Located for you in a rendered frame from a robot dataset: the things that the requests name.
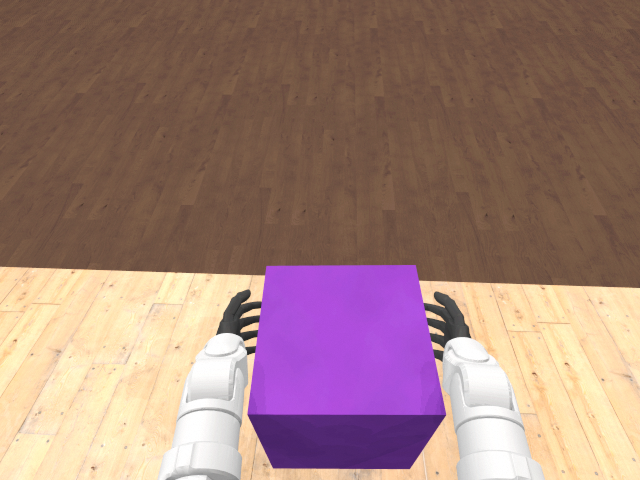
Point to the robot left hand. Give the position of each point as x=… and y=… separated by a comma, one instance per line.
x=231, y=322

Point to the robot left forearm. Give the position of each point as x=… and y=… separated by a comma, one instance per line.
x=206, y=438

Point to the robot right forearm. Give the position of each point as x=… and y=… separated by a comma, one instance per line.
x=487, y=421

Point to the robot right hand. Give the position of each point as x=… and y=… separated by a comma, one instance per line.
x=455, y=324

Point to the carton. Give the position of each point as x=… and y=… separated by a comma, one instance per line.
x=344, y=373

